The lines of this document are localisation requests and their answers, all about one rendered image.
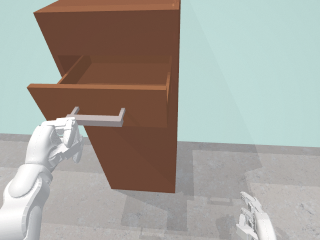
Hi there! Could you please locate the handle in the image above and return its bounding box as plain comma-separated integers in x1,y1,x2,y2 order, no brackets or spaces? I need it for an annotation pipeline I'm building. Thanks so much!
66,106,126,127

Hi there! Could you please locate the cabinet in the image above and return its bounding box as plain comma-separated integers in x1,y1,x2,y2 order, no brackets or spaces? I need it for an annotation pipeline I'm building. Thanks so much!
33,0,181,194

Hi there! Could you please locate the robot left forearm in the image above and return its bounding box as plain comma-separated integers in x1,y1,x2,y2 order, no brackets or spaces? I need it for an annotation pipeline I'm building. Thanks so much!
0,163,53,240

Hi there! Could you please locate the drawer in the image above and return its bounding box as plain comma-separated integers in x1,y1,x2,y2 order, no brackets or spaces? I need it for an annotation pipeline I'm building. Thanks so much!
26,55,172,128

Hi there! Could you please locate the robot left hand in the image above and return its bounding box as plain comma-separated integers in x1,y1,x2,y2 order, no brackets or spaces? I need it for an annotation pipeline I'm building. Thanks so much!
25,117,85,173

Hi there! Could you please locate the robot right hand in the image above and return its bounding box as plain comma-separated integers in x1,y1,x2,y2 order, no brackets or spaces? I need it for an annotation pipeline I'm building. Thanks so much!
236,191,277,240

